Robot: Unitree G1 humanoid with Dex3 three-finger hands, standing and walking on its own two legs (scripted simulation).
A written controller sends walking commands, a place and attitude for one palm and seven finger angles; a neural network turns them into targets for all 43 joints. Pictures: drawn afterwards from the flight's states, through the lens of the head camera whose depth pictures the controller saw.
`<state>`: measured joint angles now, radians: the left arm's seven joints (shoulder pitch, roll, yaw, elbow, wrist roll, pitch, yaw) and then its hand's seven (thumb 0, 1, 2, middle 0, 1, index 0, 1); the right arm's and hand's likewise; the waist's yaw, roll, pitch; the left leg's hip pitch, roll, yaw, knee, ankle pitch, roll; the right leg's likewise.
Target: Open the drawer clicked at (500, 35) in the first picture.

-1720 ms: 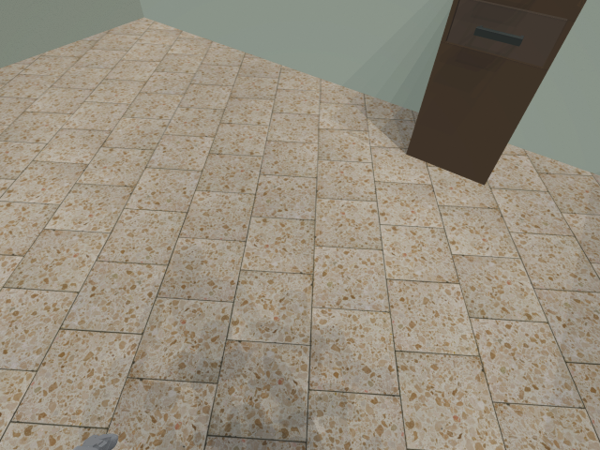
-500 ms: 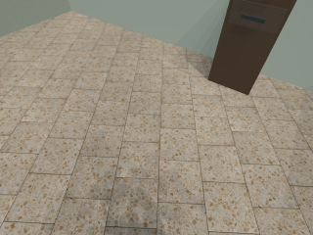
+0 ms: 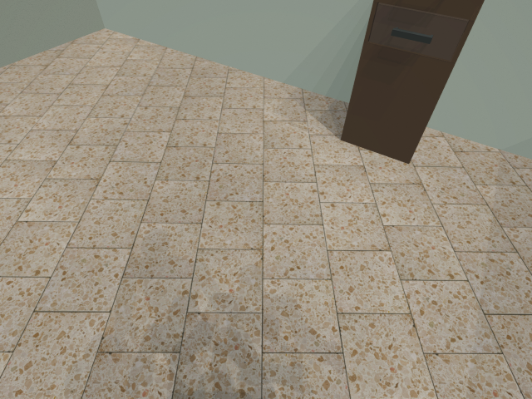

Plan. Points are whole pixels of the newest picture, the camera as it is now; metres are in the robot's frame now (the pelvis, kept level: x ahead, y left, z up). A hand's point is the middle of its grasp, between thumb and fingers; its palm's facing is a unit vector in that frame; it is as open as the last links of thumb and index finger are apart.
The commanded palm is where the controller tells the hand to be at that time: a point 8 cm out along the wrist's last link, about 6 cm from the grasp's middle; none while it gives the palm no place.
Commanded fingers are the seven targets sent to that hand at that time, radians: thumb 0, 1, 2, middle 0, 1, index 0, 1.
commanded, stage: walk to a spot facing it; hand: left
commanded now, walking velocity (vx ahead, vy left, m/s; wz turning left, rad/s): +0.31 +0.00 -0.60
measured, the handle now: (412, 34) +1.63 -0.55 -0.07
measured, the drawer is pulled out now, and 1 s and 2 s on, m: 0.00 0.00 0.00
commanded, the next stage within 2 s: turn to face it in 1.96 s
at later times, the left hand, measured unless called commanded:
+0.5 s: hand out of the picture +0.12 +0.16 -0.16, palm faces -0.15 -0.97 -0.18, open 7.4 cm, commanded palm none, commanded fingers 0.00 0.90 0.90 -0.20 -0.30 -0.20 -0.30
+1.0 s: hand (262, 216) +0.57 +0.05 -0.16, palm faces -0.53 -0.82 -0.20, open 7.4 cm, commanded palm none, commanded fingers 0.00 0.90 0.90 -0.20 -0.30 -0.20 -0.30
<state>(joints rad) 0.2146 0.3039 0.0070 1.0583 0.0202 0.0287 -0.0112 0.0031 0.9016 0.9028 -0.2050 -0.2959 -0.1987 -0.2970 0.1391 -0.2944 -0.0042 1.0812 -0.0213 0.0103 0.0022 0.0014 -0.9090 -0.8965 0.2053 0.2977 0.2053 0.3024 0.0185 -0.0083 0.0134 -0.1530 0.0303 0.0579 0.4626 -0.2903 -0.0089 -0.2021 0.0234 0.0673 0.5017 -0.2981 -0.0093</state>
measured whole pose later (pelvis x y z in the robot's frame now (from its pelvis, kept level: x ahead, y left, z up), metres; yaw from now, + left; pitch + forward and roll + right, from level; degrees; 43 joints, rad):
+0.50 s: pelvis +0.14 -0.02 +0.00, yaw -14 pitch +1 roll +0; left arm 0.43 0.15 0.04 1.06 0.03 -0.05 0.00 0.00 0.90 0.90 -0.21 -0.30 -0.20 -0.30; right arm 0.10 -0.19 -0.05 0.95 -0.02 -0.01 0.03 0.00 -0.91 -0.90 0.20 0.30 0.20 0.30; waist 0.05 -0.01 0.05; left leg -0.58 0.11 0.06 0.83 -0.20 -0.05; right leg -0.05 0.05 0.08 0.35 -0.32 -0.04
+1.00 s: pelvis +0.36 -0.04 +0.00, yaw -30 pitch +1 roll +1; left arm 0.07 0.22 0.07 0.95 0.04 0.02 -0.04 0.00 0.91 0.90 -0.20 -0.29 -0.19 -0.30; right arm 0.43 -0.19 -0.04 1.10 -0.03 -0.06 -0.02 0.00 -0.92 -0.90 0.20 0.30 0.20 0.30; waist -0.06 -0.02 0.08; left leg 0.01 0.07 0.32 0.36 -0.36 -0.01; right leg -0.56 -0.09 -0.10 0.76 -0.18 -0.01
